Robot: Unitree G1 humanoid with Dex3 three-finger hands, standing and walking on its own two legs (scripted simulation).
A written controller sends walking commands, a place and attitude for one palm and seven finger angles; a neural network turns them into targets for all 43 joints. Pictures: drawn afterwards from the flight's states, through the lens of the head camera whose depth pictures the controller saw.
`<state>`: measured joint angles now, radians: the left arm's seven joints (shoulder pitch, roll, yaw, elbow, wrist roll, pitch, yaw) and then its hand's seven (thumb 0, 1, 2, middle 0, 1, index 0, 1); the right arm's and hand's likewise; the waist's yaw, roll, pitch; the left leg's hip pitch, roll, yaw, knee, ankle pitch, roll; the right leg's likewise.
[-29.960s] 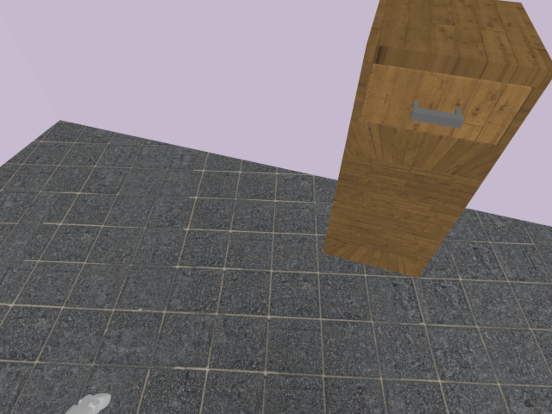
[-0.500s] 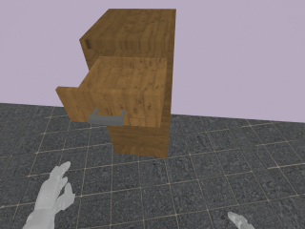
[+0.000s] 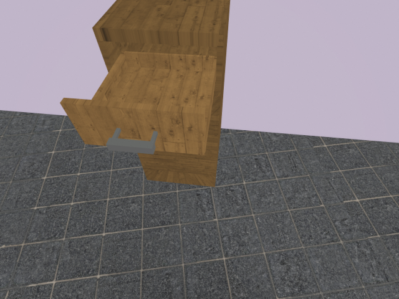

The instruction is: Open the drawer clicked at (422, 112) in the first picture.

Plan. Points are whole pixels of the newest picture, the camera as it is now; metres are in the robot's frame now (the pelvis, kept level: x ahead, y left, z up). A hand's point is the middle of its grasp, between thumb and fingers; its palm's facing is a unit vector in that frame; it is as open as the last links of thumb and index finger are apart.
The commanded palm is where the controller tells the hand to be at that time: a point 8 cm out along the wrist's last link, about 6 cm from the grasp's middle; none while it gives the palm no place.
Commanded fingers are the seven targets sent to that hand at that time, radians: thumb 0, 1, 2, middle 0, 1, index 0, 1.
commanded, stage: let the arm hang, fingers relaxed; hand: left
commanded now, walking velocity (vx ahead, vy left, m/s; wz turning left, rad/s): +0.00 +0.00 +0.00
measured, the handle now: (133, 139) +0.47 +0.21 +0.00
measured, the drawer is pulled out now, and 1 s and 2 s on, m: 0.30 0.30 0.30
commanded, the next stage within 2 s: look to check the result in 0.46 s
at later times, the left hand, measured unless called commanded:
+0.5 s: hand out of the picture +0.02 +0.17 -0.17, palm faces +0.04 -0.97 -0.22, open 7.3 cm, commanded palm none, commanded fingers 0.00 0.90 0.90 -0.20 -0.30 -0.20 -0.30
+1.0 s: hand out of the picture +0.02 +0.16 -0.17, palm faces +0.05 -0.98 -0.21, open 7.4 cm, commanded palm none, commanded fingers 0.00 0.90 0.90 -0.20 -0.30 -0.20 -0.30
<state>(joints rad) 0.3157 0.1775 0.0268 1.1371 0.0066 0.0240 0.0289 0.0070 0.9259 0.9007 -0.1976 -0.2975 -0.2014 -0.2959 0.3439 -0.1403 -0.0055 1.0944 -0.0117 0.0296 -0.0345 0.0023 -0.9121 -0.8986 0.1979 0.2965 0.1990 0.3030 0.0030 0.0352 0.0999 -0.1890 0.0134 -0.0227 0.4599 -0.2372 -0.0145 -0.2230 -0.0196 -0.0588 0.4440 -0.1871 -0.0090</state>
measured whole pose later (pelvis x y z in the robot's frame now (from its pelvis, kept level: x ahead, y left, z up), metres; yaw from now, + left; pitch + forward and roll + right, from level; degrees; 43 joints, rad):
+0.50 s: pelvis +0.00 -0.01 +0.00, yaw +0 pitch -2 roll +0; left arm 0.23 0.14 0.04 1.11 0.01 0.01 0.03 0.01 0.92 0.90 -0.20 -0.30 -0.20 -0.30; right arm 0.32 -0.13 -0.02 1.10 -0.02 0.02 -0.04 0.00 -0.91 -0.90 0.20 0.30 0.20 0.30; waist -0.01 0.03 0.08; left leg -0.17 0.03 -0.02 0.44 -0.23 -0.03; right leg -0.21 0.00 -0.06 0.44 -0.19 -0.02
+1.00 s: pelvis +0.01 -0.02 +0.00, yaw -1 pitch -2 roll +0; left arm 0.23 0.14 0.04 1.13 0.01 0.00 0.03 0.01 0.91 0.90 -0.20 -0.30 -0.20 -0.30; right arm 0.28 -0.13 -0.02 1.10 -0.02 0.02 -0.04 0.00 -0.91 -0.90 0.20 0.30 0.20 0.30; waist 0.00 0.03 0.09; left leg -0.15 0.04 -0.02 0.42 -0.23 -0.04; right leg -0.20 0.01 -0.06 0.42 -0.19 -0.03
